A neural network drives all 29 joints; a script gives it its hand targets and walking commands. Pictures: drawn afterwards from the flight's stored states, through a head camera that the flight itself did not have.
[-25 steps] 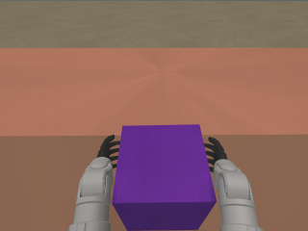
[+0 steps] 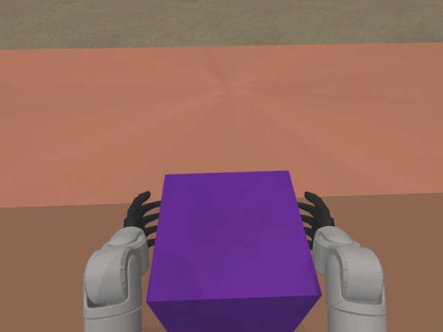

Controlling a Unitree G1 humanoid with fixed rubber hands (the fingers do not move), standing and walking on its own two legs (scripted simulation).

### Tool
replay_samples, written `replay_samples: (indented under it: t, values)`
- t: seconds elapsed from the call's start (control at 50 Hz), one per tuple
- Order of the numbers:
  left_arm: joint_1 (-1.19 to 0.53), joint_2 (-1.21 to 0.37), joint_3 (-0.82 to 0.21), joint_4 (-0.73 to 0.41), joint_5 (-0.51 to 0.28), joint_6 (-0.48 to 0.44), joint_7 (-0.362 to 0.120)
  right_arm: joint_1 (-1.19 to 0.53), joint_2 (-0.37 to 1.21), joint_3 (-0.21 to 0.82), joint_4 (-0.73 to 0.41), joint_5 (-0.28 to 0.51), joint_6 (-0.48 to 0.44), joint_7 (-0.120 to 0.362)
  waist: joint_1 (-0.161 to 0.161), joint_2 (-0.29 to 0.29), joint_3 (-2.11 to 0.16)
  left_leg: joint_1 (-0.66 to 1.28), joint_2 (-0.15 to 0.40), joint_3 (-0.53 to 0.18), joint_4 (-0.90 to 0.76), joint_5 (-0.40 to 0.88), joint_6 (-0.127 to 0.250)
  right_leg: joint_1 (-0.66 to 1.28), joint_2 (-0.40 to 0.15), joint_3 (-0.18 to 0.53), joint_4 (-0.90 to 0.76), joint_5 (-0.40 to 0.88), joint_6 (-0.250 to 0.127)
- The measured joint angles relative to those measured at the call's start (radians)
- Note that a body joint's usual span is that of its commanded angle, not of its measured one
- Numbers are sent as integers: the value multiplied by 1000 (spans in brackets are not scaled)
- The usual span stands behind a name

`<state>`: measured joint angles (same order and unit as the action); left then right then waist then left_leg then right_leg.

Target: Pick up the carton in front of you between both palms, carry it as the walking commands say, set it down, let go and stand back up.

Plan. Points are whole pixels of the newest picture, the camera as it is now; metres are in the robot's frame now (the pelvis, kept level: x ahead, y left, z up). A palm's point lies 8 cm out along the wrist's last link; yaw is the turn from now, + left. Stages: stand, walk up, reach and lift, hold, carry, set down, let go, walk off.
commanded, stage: carry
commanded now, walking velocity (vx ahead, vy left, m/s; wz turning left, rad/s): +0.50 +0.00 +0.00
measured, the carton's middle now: (229, 260) +0.25 +0.01 +0.01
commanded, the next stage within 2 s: none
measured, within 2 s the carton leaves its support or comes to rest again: neither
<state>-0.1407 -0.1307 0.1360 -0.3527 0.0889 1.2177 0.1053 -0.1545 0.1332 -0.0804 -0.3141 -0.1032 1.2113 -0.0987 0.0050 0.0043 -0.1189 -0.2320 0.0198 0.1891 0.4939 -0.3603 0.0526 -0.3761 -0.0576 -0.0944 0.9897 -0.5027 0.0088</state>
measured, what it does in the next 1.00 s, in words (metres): walks ahead: right foot, then left foot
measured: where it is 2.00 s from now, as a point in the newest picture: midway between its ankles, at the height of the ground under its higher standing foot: (232, 159)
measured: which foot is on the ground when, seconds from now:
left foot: down 0.00-0.26, up 0.28-0.72, down 0.74-1.00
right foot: up 0.00-0.20, down 0.22-0.78, up 0.80-1.00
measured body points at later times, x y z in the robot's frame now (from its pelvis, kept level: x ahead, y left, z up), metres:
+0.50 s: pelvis +0.31 -0.05 +0.02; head +0.32 -0.06 +0.47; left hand +0.56 +0.14 +0.07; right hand +0.60 -0.16 +0.07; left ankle +0.35 +0.11 -0.67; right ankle +0.28 -0.10 -0.73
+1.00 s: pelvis +0.64 +0.02 +0.01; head +0.67 +0.03 +0.46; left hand +0.94 +0.17 +0.08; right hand +0.93 -0.14 +0.08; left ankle +0.63 +0.08 -0.73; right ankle +0.68 -0.13 -0.66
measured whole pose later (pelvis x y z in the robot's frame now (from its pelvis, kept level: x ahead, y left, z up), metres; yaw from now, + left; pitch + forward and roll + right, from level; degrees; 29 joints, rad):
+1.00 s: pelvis +0.64 +0.02 +0.01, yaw +0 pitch +4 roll -1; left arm -0.22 -0.14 0.14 -0.31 0.12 1.18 0.09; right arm -0.20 0.14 -0.13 -0.31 -0.10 1.18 -0.10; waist -0.03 0.00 -0.03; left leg -0.21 0.02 0.23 0.36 -0.23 0.08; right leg -0.61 -0.10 -0.07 0.98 -0.25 -0.02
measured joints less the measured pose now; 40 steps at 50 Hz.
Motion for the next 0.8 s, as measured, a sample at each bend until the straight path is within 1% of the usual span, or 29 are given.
replay_samples:
  t: [0.02, 0.06, 0.12, 0.18, 0.2, 0.22, 0.24, 0.26, 0.28, 0.3, 0.32, 0.34, 0.36, 0.4, 0.48, 0.56, 0.64, 0.68, 0.72, 0.74, 0.76, 0.78, 0.8]
  values:
    - [-8, -1, 0, 2, -3, 4, 0, 2, 0, -2, -12, -1, 7, -2, -6, 11, 2, 31, 4, -5, -38, 7, -15, -44, 5, -10, 15, 11, -6]
    - [-23, -3, -4, 6, -5, 3, -2, 1, 0, -12, -33, -3, 16, -4, -21, 27, 6, 94, 11, -16, -110, 15, -24, -119, 10, -29, -30, 59, -10]
    - [-36, -5, -16, 6, 6, -7, -7, -4, 1, -25, -54, -1, 16, -5, -39, 33, 14, 187, 19, -30, -184, -1, -36, -187, 11, -53, -209, 183, -9]
    - [-32, -5, -26, 3, 19, -16, -15, -4, 1, -31, -57, 2, 11, -2, -43, 35, 21, 273, 38, -38, -180, -65, -65, -182, 24, -105, -399, 322, -20]
    - [-31, -5, -28, 6, 22, -17, -17, -2, 0, -32, -56, 1, 10, -1, -41, 35, 24, 291, 49, -37, -140, -103, -74, -159, 33, -130, -447, 347, -27]
    - [-33, -5, -30, 12, 25, -17, -19, 2, -1, -33, -55, 1, 9, 1, -40, 29, 26, 294, 60, -33, -66, -146, -80, -125, 39, -150, -479, 357, -36]
    - [-35, -6, -37, 29, 28, -24, -20, 3, -3, -40, -47, 0, 6, 3, -33, 37, 27, 268, 86, -33, 55, -156, -79, -113, 45, -164, -452, 390, -68]
    - [-39, -6, -42, 54, 33, -33, -20, 3, -5, -48, -30, 0, 2, 6, -21, 41, 29, 207, 97, -61, 219, -139, -75, -113, 49, -174, -407, 368, -98]
    - [-40, -6, -43, 76, 36, -37, -20, 3, -5, -53, -11, -1, -2, 8, -13, 36, 34, 129, 88, -102, 389, -127, -68, -102, 47, -179, -387, 335, -118]
    - [-36, -6, -42, 90, 38, -38, -21, 5, -3, -56, 4, -4, -2, 9, -7, 28, 41, 49, 76, -129, 530, -107, -58, -79, 47, -182, -396, 309, -128]
    - [-27, -5, -41, 97, 37, -38, -21, 9, 0, -54, 15, -7, -2, 9, -1, 20, 47, -25, 68, -139, 627, -80, -49, -51, 47, -182, -422, 299, -127]
    - [-16, -3, -40, 97, 36, -37, -20, 14, -1, -47, 23, -9, -2, 10, 6, 14, 53, -90, 65, -139, 676, -46, -41, -20, 49, -181, -457, 302, -118]
    - [-5, -2, -39, 94, 33, -38, -19, 18, -2, -39, 28, -10, -4, 11, 12, 8, 58, -147, 67, -134, 687, -11, -37, 11, 51, -179, -493, 304, -116]
    - [15, 0, -37, 81, 28, -43, -17, 27, -3, -24, 31, -12, -13, 12, 24, -3, 65, -238, 73, -120, 640, 43, -36, 72, 53, -170, -563, 305, -114]
    - [39, 2, -33, 50, 16, -61, -16, 47, -4, 2, 14, -16, -38, 14, 35, -15, 59, -347, 84, -97, 458, 123, -53, 187, 52, -147, -672, 291, -102]
    - [37, 2, -36, 12, 5, -63, -15, 61, -5, 12, -37, -17, -42, 12, 26, -14, 45, -390, 83, -71, 277, 208, -61, 298, 51, -130, -734, 246, -80]
    - [18, 1, -46, -26, 3, -46, -15, 59, -5, 6, -96, -11, -24, 5, 10, -10, 33, -379, 64, -25, 132, 277, -46, 408, 49, -119, -756, 168, -50]
    - [6, 0, -48, -37, 6, -33, -15, 50, -5, -2, -111, -7, -10, 4, 7, -12, 29, -349, 47, 7, 67, 302, -30, 464, 46, -112, -754, 119, -32]
    - [-4, -1, -44, -42, 12, -18, -15, 33, -4, -9, -108, -4, 4, 3, 4, -21, 29, -289, 21, 45, 6, 301, -16, 501, 30, -107, -695, 48, -12]
    - [-8, -1, -39, -43, 15, -11, -15, 21, -3, -10, -98, -3, 9, 3, 2, -25, 30, -253, 8, 58, -14, 304, 4, 498, 15, -108, -613, 2, -4]
    - [-15, -1, -25, -34, 17, -8, -15, 8, -1, -9, -73, -4, 4, 4, -6, -45, 33, -249, -2, 71, 28, 285, 36, 456, -17, -103, -475, -2, -2]
    - [-21, -3, -12, -22, 18, -5, -16, -8, 1, -9, -45, -5, 2, 4, -15, -51, 39, -248, -3, 77, 69, 244, 53, 382, -27, -67, -295, 26, -3]
    - [-27, -3, -2, -9, 20, -3, -16, -20, 2, -11, -22, -6, 1, 4, -21, -46, 48, -236, 0, 79, 82, 208, 61, 293, -16, -20, -111, 36, -6]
